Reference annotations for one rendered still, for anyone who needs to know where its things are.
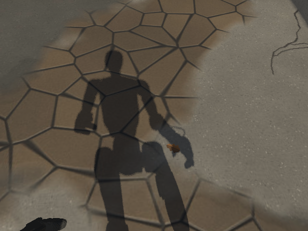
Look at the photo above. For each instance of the left robot hand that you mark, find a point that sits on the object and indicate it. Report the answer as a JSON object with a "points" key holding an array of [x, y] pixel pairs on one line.
{"points": [[46, 224]]}

